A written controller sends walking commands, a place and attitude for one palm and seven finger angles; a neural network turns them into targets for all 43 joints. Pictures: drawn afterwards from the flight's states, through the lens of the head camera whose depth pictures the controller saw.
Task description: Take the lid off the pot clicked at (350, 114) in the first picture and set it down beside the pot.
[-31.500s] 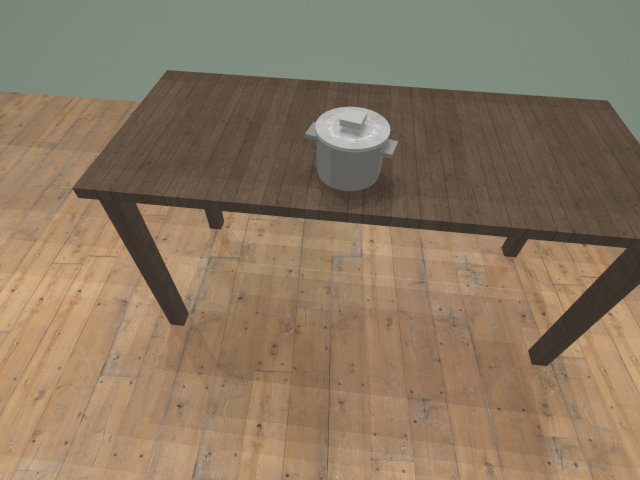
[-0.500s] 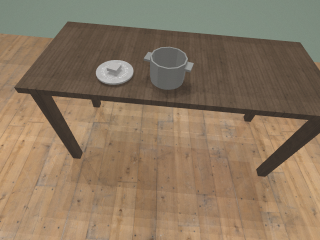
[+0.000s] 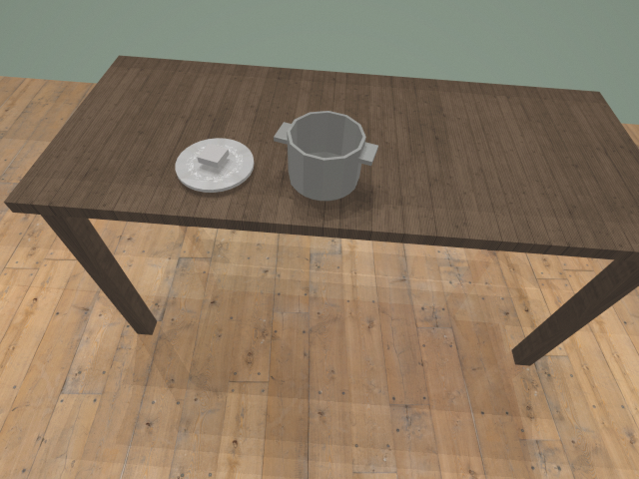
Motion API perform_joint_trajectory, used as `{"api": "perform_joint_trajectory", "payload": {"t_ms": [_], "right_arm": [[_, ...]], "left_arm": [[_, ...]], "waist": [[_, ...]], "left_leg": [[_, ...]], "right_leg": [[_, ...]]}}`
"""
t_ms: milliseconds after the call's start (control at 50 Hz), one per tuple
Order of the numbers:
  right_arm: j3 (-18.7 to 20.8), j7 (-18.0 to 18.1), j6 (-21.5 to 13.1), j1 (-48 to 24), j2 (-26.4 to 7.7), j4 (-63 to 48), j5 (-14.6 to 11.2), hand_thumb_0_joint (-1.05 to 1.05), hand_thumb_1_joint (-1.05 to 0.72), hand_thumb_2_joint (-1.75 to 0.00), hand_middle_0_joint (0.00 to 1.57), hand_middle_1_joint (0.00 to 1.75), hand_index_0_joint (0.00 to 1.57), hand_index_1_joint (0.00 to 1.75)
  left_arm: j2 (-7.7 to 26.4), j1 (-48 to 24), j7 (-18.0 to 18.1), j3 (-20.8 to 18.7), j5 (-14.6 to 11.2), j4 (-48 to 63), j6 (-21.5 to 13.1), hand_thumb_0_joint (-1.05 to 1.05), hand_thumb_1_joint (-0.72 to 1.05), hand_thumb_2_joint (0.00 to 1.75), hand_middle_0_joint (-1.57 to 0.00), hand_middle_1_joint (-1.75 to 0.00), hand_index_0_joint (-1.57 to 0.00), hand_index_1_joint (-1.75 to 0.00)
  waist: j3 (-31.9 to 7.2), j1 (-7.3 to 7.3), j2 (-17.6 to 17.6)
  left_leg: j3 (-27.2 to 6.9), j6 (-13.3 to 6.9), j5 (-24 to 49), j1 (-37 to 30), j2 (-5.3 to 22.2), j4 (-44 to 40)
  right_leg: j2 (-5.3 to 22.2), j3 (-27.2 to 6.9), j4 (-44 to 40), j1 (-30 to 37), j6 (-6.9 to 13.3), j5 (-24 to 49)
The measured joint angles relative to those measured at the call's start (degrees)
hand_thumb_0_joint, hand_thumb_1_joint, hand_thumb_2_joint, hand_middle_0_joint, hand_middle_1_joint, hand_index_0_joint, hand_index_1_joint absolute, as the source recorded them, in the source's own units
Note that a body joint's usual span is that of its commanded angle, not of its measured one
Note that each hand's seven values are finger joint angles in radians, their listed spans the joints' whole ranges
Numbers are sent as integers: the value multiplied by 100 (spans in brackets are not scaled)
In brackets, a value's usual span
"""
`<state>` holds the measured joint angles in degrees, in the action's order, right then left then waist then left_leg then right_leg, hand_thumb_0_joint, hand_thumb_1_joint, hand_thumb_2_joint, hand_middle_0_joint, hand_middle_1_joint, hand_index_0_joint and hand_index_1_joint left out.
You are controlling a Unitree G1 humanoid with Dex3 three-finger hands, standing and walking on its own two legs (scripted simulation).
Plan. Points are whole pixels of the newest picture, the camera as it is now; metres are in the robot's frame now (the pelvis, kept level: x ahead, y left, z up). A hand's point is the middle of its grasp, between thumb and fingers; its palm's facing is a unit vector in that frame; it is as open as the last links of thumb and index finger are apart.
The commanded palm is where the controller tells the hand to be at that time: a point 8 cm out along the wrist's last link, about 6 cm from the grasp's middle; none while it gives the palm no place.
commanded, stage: stop stepping back and stand still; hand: left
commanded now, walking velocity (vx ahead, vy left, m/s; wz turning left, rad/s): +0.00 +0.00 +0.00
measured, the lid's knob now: (213, 155) +0.70 +0.25 -0.07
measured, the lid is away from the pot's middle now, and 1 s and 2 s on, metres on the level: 0.23 0.23 0.23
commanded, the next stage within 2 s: let the arm hang, fingers relaxed in 0.04 s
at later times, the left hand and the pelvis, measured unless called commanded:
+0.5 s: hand out of the picture +0.02 +0.18 -0.17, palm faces +0.05 -0.98 -0.20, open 7.2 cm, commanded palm none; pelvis -0.01 +0.01 +0.00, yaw +0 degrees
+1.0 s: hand out of the picture -0.02 +0.18 -0.18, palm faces +0.05 -0.98 -0.18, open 7.3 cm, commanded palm none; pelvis -0.03 +0.01 +0.01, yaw -1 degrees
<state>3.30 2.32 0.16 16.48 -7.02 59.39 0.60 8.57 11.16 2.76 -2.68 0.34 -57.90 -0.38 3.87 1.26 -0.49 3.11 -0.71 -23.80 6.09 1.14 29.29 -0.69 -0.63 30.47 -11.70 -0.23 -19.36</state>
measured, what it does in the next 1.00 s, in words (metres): stands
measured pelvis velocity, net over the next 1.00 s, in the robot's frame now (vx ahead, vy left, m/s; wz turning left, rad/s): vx -0.03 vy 0.01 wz -0.01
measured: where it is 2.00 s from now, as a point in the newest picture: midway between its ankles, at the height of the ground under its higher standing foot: outside the picture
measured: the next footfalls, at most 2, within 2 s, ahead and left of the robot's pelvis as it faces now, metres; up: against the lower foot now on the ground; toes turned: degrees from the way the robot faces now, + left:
none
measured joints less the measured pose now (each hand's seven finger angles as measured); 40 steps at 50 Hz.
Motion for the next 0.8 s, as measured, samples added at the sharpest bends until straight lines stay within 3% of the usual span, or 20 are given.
{"api": "perform_joint_trajectory", "payload": {"t_ms": [800], "right_arm": [[-71,-1,-15,190,200,300,-7,1,-91,-90,20,30,20,30]], "left_arm": [[-33,409,15,35,24,-425,49,1,94,90,-20,-30,-20,-30]], "waist": [[-33,-82,6]], "left_leg": [[105,-122,297,-90,-100,-255]], "right_leg": [[88,-104,-332,102,-113,370]]}}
